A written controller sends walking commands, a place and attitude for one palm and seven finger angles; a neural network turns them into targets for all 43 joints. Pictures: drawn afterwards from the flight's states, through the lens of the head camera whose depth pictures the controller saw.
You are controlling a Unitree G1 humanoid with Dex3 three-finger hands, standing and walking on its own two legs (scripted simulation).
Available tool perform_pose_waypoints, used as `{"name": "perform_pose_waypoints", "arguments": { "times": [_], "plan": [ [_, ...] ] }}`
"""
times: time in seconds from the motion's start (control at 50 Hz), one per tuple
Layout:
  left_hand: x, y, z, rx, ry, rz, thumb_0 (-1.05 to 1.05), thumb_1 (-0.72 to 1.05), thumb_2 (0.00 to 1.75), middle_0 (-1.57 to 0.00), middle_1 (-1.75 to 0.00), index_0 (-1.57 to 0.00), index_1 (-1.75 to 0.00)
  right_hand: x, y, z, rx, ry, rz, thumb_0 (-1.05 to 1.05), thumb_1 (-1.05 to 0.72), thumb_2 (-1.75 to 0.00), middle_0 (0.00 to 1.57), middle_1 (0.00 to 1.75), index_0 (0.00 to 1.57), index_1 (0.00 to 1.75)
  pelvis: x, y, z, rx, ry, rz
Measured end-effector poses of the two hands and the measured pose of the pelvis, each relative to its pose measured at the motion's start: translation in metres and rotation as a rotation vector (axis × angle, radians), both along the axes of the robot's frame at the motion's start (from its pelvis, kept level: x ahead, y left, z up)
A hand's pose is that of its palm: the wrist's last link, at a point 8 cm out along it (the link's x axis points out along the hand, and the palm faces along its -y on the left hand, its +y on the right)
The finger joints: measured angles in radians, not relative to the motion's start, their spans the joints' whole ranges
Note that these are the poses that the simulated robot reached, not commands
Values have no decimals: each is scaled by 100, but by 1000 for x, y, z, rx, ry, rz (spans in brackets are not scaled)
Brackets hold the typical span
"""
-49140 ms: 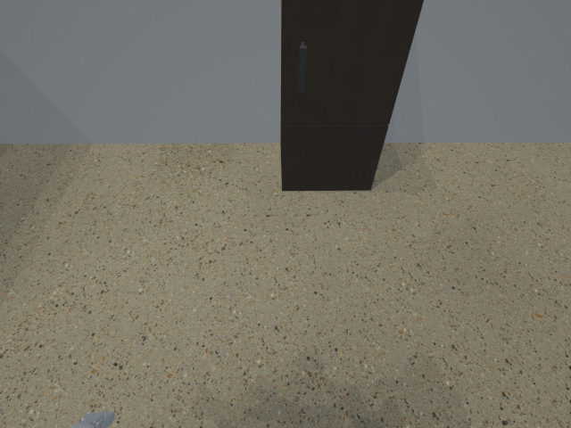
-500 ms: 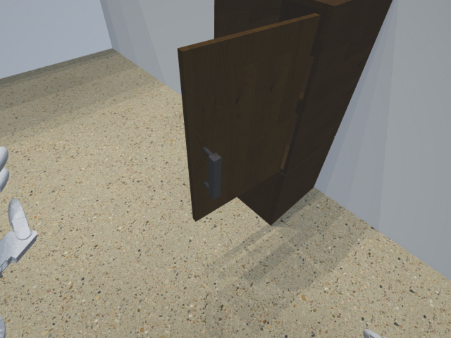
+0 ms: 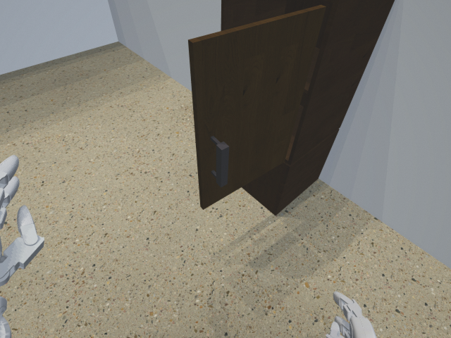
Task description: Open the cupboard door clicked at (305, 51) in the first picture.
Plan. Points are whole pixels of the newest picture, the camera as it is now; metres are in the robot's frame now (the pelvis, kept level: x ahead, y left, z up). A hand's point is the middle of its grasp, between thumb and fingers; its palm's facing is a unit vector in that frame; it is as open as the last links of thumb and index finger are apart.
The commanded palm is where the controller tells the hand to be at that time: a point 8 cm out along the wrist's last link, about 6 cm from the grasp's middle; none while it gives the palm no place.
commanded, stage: let the arm hang, fingers relaxed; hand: left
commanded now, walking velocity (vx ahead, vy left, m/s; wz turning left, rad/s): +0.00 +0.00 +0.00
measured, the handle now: (217, 161) +0.60 +0.06 -0.10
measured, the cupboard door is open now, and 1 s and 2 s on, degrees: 84 84 84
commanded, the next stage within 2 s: look to check the result in 1.12 s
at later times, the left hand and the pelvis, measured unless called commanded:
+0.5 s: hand out of the picture -0.05 +0.18 -0.18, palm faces +0.03 -0.98 -0.19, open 7.2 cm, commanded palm none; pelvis +0.00 -0.01 +0.00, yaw +1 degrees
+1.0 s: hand out of the picture +0.04 +0.17 -0.17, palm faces +0.02 -0.98 -0.20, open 7.4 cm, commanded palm none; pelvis +0.02 -0.01 +0.00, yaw +0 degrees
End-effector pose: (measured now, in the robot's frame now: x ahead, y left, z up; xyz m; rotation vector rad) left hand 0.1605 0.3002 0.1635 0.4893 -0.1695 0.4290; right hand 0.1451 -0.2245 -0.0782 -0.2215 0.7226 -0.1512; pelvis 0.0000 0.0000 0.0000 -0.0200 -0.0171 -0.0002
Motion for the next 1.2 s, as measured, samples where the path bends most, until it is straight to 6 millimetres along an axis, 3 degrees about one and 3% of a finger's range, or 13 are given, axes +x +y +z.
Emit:
{"name": "perform_pose_waypoints", "arguments": {
  "times": [0.04, 0.06, 0.12, 0.16, 0.24, 0.3, 0.34, 0.48, 0.6, 0.68, 0.76, 0.98, 1.2],
  "plan": [
    [5, -3, -3, 27, 19, -34, 1, 89, 90, -21, -30, -21, -30, 1, -3, -2, 7, -3, 15, 1, -90, -89, 20, 30, 20, 30, 1, -1, -1, -5, 12, 6],
    [12, -3, -19, 23, 83, -55, 1, 89, 90, -21, -30, -21, -30, 2, -6, -9, 14, 17, 36, 1, -90, -89, 20, 30, 20, 30, 0, 0, -3, -10, 19, 8],
    [26, -1, -100, -90, 414, -64, 0, 89, 90, -20, -30, -20, -30, -3, -19, -31, 15, 119, 50, 1, -90, -89, 20, 30, 20, 30, -3, 4, -9, -12, 18, 8],
    [19, -7, -162, -186, 657, -51, 0, 90, 90, -20, -30, -20, -30, -12, -28, -41, 9, 176, 28, 1, -90, -89, 20, 30, 20, 30, -4, 5, -12, -7, 10, 9],
    [-30, -41, -259, -362, 1063, -38, 1, 90, 90, -20, -29, -20, -30, -44, -43, -46, -19, 293, -28, 1, -91, -89, 20, 30, 20, 30, -5, 2, -13, 5, -7, 6],
    [-81, -72, -301, -480, 1286, -32, 1, 91, 90, -20, -29, -20, -30, -76, -50, -47, -43, 412, -63, 1, -91, -89, 20, 30, 20, 30, -5, -1, -10, 6, -10, 7],
    [-114, -80, -315, -541, 1379, 24, 1, 94, 90, -20, -30, -20, -30, -98, -51, -47, -52, 500, -81, 1, -91, -89, 20, 30, 20, 30, -5, -3, -8, 4, -7, 11],
    [-204, -73, -316, -612, 1603, 193, 1, 95, 90, -21, -30, -20, -30, -155, -36, -55, -17, 731, -113, 1, -91, -89, 20, 30, 20, 30, 0, -7, -4, -5, -3, 23],
    [-230, -63, -303, -592, 1661, 278, 1, 92, 90, -20, -29, -20, -30, -162, -16, -67, 50, 759, -114, 1, -91, -89, 20, 30, 20, 30, 3, -6, -2, -2, -11, 21],
    [-220, -60, -299, -571, 1633, 280, 1, 91, 90, -20, -29, -20, -30, -150, -5, -73, 87, 727, -104, 1, -91, -89, 20, 30, 20, 30, 5, -5, -2, 3, -14, 17],
    [-196, -62, -300, -558, 1575, 252, 1, 91, 90, -20, -29, -20, -30, -134, 0, -76, 107, 680, -93, 1, -91, -89, 20, 30, 20, 30, 8, -5, -1, 10, -15, 13],
    [-125, -83, -305, -564, 1438, 127, 0, 91, 90, -20, -29, -20, -30, -109, -13, -70, 80, 620, -100, 1, -92, -89, 20, 30, 20, 30, 18, -8, 0, 18, -15, 9],
    [-116, -82, -305, -561, 1452, 143, 0, 91, 90, -20, -29, -20, -30, -110, -16, -68, 74, 663, -106, 0, -91, -89, 20, 30, 20, 30, 29, -13, 1, 18, -10, 12]
  ]
}}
